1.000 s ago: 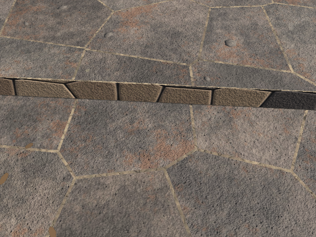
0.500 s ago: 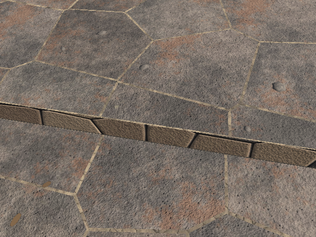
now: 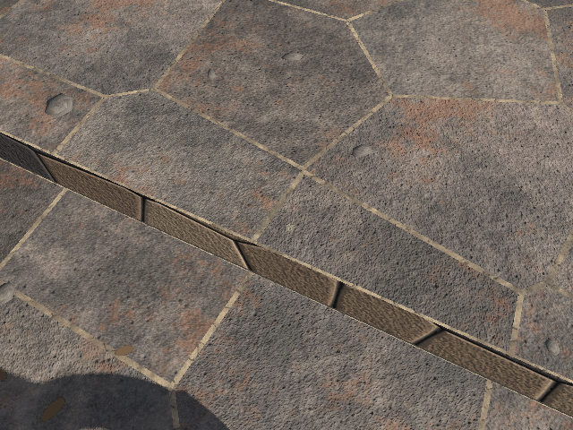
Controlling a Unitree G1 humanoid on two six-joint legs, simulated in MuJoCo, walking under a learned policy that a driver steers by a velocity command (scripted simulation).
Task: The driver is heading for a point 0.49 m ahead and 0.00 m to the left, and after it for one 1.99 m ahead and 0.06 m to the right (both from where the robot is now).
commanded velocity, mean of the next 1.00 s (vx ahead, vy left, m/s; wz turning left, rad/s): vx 0.20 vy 0.00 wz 0.30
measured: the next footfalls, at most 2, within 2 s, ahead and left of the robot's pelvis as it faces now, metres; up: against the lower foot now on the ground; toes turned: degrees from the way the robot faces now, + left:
right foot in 0.16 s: +0.21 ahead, -0.12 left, +0.00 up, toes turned +9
left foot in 0.58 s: +0.08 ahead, +0.07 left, +0.00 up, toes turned +14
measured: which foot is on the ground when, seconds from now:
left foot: down 0.00-0.16, up 0.18-0.56, down 0.58-1.00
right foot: up 0.00-0.14, down 0.16-0.58, up 0.60-1.00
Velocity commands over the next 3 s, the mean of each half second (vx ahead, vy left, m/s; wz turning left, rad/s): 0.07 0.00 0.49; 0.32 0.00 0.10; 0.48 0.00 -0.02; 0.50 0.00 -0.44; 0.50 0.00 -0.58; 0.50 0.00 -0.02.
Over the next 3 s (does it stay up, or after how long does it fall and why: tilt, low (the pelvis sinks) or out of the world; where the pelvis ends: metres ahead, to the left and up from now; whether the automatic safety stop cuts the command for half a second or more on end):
stays up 1.32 -0.04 0.14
